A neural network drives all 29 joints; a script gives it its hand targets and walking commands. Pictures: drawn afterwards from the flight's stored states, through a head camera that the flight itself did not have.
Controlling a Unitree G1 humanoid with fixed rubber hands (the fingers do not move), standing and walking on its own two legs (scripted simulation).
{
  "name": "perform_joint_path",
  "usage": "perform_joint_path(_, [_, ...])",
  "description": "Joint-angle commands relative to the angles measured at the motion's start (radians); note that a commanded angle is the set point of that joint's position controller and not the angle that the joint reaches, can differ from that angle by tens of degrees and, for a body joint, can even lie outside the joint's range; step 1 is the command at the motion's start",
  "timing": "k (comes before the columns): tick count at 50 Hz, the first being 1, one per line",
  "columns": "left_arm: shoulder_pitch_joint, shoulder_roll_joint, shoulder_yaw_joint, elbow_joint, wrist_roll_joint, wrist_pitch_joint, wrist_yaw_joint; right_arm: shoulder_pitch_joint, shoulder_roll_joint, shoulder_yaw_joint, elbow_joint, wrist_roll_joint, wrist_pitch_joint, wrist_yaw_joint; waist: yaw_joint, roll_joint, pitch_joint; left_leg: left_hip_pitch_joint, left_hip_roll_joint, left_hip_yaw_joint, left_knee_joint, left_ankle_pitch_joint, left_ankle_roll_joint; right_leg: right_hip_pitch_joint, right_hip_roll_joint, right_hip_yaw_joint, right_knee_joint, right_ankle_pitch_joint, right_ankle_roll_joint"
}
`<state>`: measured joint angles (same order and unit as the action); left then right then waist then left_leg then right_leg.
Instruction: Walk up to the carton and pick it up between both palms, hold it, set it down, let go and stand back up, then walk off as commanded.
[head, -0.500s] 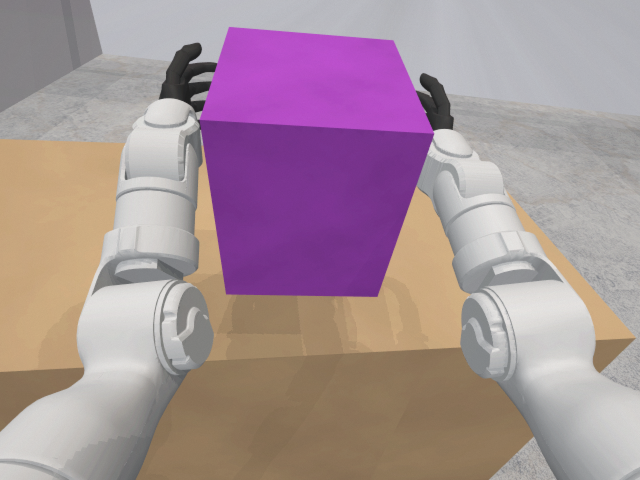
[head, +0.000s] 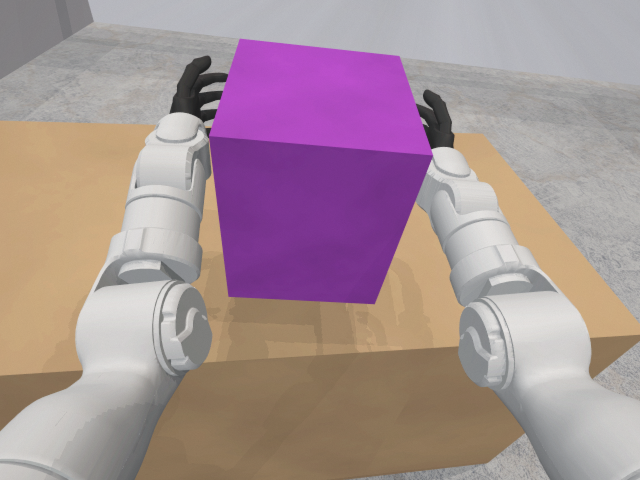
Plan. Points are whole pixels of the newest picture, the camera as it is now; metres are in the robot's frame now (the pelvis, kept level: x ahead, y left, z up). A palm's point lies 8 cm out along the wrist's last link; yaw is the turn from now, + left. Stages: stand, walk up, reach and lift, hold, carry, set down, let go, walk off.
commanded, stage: set down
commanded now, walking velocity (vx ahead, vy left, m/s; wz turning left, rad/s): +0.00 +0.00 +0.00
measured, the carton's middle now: (311, 179) +0.44 -0.01 +0.18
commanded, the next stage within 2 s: none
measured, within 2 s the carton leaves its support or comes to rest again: neither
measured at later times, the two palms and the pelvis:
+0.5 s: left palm (193, 138) +0.46 +0.13 +0.22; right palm (427, 167) +0.42 -0.15 +0.21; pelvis +0.01 +0.00 +0.00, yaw +0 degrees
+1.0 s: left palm (198, 155) +0.47 +0.14 +0.19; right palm (417, 178) +0.44 -0.15 +0.19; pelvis +0.01 +0.00 +0.00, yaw +0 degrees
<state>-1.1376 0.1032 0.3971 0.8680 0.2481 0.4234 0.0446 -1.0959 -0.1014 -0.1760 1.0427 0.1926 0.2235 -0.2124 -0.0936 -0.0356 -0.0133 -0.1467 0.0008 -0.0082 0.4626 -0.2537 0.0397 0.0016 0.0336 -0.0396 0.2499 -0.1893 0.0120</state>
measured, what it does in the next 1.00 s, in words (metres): stands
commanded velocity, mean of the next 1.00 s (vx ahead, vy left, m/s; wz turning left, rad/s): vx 0.00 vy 0.00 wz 0.00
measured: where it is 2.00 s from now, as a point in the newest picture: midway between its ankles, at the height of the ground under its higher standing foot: outside the picture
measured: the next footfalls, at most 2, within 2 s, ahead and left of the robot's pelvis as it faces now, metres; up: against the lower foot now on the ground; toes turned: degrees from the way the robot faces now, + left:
none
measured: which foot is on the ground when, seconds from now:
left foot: down 0.00-1.00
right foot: down 0.00-1.00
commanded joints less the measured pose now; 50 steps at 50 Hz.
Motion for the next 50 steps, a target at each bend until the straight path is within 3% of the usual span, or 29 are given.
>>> perform_joint_path(1, [-0.649, -0.588, -0.394, -0.070, -0.191, -0.084, -0.157, -0.832, 0.614, 0.131, -0.363, -0.059, -0.084, 0.095, -0.075, 0.075, -0.653, 0.318, -0.012, 0.002, -0.064, 0.555, -0.111, 0.016, 0.033, -0.009, 0.033, 0.496, 0.031])
perform_joint_path(4, [-0.609, -0.577, -0.374, -0.040, -0.168, -0.079, -0.168, -0.812, 0.618, 0.111, -0.347, -0.064, -0.077, 0.091, -0.077, 0.085, -0.631, 0.281, -0.014, 0.008, -0.078, 0.519, -0.101, 0.046, 0.024, 0.001, 0.049, 0.547, 0.040])
perform_joint_path(6, [-0.580, -0.533, -0.331, -0.011, -0.147, -0.072, -0.181, -0.766, 0.603, 0.111, -0.330, -0.087, -0.058, 0.088, -0.078, 0.050, -0.553, 0.251, -0.021, 0.017, -0.098, 0.473, -0.085, 0.069, 0.013, 0.002, 0.050, 0.572, 0.047])
perform_joint_path(8, [-0.572, -0.531, -0.310, 0.002, -0.126, -0.069, -0.189, -0.754, 0.606, 0.085, -0.308, -0.098, -0.056, 0.090, -0.080, 0.051, -0.548, 0.237, -0.023, 0.022, -0.106, 0.454, -0.083, 0.080, 0.009, 0.012, 0.058, 0.580, 0.057])
perform_joint_path(11, [-0.617, -0.511, -0.290, 0.020, -0.125, -0.083, -0.199, -0.784, 0.604, 0.060, -0.325, -0.125, -0.060, 0.091, -0.080, 0.042, -0.548, 0.186, -0.038, 0.032, -0.120, 0.369, -0.075, 0.102, 0.006, 0.010, 0.071, 0.572, 0.057])
perform_joint_path(14, [-0.595, -0.511, -0.283, 0.044, -0.124, -0.096, -0.201, -0.795, 0.623, 0.061, -0.352, -0.139, -0.070, 0.091, -0.079, 0.032, -0.581, 0.175, -0.036, 0.033, -0.128, 0.366, -0.067, 0.127, -0.002, 0.014, 0.078, 0.613, 0.066])
perform_joint_path(17, [-0.647, -0.494, -0.269, 0.079, -0.120, -0.124, -0.202, -0.781, 0.619, 0.029, -0.317, -0.165, -0.071, 0.097, -0.096, 0.037, -0.560, 0.155, -0.029, 0.030, -0.135, 0.332, -0.070, 0.115, 0.001, 0.011, 0.082, 0.562, 0.066])
perform_joint_path(18, [-0.641, -0.501, -0.264, 0.111, -0.116, -0.120, -0.203, -0.811, 0.604, -0.006, -0.305, -0.173, -0.081, 0.100, -0.090, 0.064, -0.546, 0.138, -0.031, 0.035, -0.139, 0.319, -0.078, 0.092, 0.003, 0.005, 0.070, 0.523, 0.060])
perform_joint_path(22, [-0.674, -0.493, -0.271, 0.116, -0.128, -0.157, -0.199, -0.818, 0.598, -0.046, -0.306, -0.209, -0.103, 0.110, -0.100, 0.055, -0.597, 0.183, -0.018, 0.029, -0.124, 0.366, -0.081, 0.042, 0.007, -0.008, 0.068, 0.494, 0.052])
perform_joint_path(24, [-0.698, -0.491, -0.268, 0.128, -0.109, -0.170, -0.195, -0.785, 0.594, -0.058, -0.232, -0.227, -0.094, 0.118, -0.106, 0.078, -0.570, 0.215, -0.008, 0.020, -0.123, 0.392, -0.092, 0.001, 0.007, -0.005, 0.071, 0.460, 0.064])
perform_joint_path(26, [-0.681, -0.470, -0.232, 0.142, -0.104, -0.181, -0.198, -0.777, 0.615, -0.061, -0.254, -0.239, -0.102, 0.124, -0.079, 0.052, -0.599, 0.215, -0.014, 0.039, -0.109, 0.399, -0.084, 0.015, 0.007, -0.009, 0.069, 0.476, 0.052])
perform_joint_path(27, [-0.708, -0.468, -0.241, 0.134, -0.109, -0.190, -0.199, -0.759, 0.602, -0.076, -0.230, -0.254, -0.099, 0.124, -0.099, 0.059, -0.581, 0.214, -0.012, 0.037, -0.114, 0.391, -0.084, 0.022, 0.004, -0.010, 0.070, 0.481, 0.058])
perform_joint_path(29, [-0.691, -0.458, -0.226, 0.132, -0.100, -0.204, -0.198, -0.748, 0.627, -0.083, -0.221, -0.263, -0.105, 0.128, -0.078, 0.064, -0.586, 0.194, -0.019, 0.043, -0.112, 0.407, -0.084, 0.036, 0.003, -0.003, 0.084, 0.532, 0.059])
perform_joint_path(32, [-0.723, -0.457, -0.244, 0.148, -0.110, -0.220, -0.202, -0.765, 0.637, -0.094, -0.231, -0.277, -0.110, 0.128, -0.090, 0.070, -0.622, 0.169, -0.024, 0.051, -0.115, 0.369, -0.080, 0.043, -0.005, -0.005, 0.097, 0.529, 0.062])
perform_joint_path(34, [-0.707, -0.442, -0.208, 0.163, -0.095, -0.234, -0.204, -0.753, 0.647, -0.095, -0.232, -0.297, -0.111, 0.131, -0.071, 0.039, -0.616, 0.156, -0.019, 0.052, -0.123, 0.367, -0.071, 0.071, -0.005, 0.000, 0.099, 0.553, 0.071])
perform_joint_path(36, [-0.711, -0.434, -0.194, 0.175, -0.078, -0.240, -0.205, -0.724, 0.638, -0.133, -0.184, -0.314, -0.112, 0.138, -0.078, 0.071, -0.591, 0.166, -0.016, 0.054, -0.121, 0.373, -0.076, 0.056, -0.005, -0.002, 0.101, 0.532, 0.070])
perform_joint_path(38, [-0.730, -0.425, -0.175, 0.186, -0.077, -0.254, -0.208, -0.742, 0.655, -0.140, -0.205, -0.332, -0.121, 0.142, -0.064, 0.054, -0.602, 0.159, -0.014, 0.061, -0.126, 0.354, -0.072, 0.051, -0.005, -0.004, 0.098, 0.504, 0.069])
perform_joint_path(39, [-0.735, -0.427, -0.185, 0.176, -0.077, -0.263, -0.206, -0.724, 0.643, -0.153, -0.180, -0.337, -0.120, 0.145, -0.085, 0.061, -0.612, 0.183, -0.009, 0.051, -0.118, 0.386, -0.082, 0.037, -0.001, -0.013, 0.106, 0.507, 0.076])
perform_joint_path(42, [-0.751, -0.432, -0.198, 0.174, -0.093, -0.278, -0.204, -0.731, 0.661, -0.153, -0.191, -0.348, -0.135, 0.148, -0.073, 0.078, -0.657, 0.178, -0.017, 0.058, -0.100, 0.429, -0.084, 0.028, -0.001, -0.011, 0.119, 0.552, 0.070])
perform_joint_path(43, [-0.748, -0.436, -0.200, 0.175, -0.089, -0.285, -0.202, -0.709, 0.651, -0.166, -0.185, -0.363, -0.136, 0.152, -0.089, 0.077, -0.661, 0.198, -0.009, 0.053, -0.090, 0.445, -0.094, 0.015, -0.004, -0.018, 0.125, 0.564, 0.075])
perform_joint_path(44, [-0.735, -0.431, -0.190, 0.176, -0.087, -0.292, -0.202, -0.725, 0.677, -0.142, -0.206, -0.357, -0.143, 0.153, -0.057, 0.074, -0.680, 0.195, -0.012, 0.059, -0.083, 0.468, -0.087, 0.020, -0.002, -0.012, 0.126, 0.578, 0.067])
perform_joint_path(47, [-0.711, -0.415, -0.160, 0.239, -0.072, -0.299, -0.208, -0.718, 0.663, -0.168, -0.208, -0.378, -0.148, 0.159, -0.061, 0.077, -0.664, 0.159, -0.011, 0.061, -0.094, 0.426, -0.085, 0.046, -0.008, -0.004, 0.126, 0.574, 0.073])
perform_joint_path(49, [-0.729, -0.389, -0.134, 0.229, -0.062, -0.301, -0.215, -0.704, 0.690, -0.168, -0.207, -0.393, -0.142, 0.158, -0.050, 0.064, -0.631, 0.122, -0.024, 0.079, -0.106, 0.382, -0.070, 0.085, -0.016, -0.001, 0.139, 0.614, 0.077])
perform_joint_path(50, [-0.722, -0.397, -0.144, 0.236, -0.072, -0.307, -0.219, -0.698, 0.701, -0.164, -0.219, -0.407, -0.142, 0.156, -0.061, 0.035, -0.643, 0.092, -0.023, 0.079, -0.113, 0.354, -0.065, 0.104, -0.020, -0.001, 0.148, 0.638, 0.082])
